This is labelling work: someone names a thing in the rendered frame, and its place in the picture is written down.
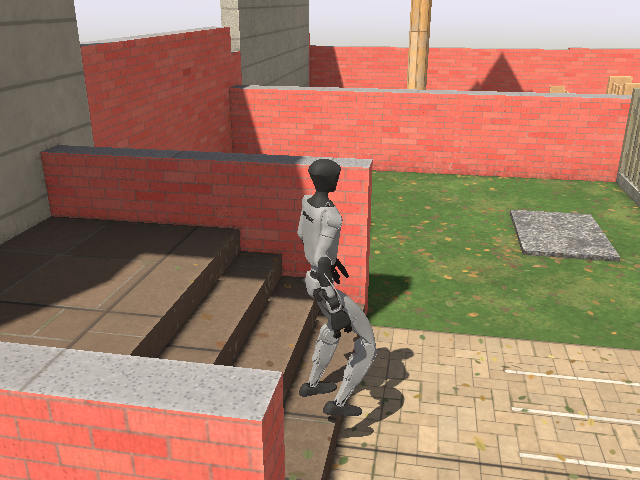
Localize stairs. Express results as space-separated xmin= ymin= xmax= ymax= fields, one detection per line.
xmin=130 ymin=229 xmax=365 ymax=480

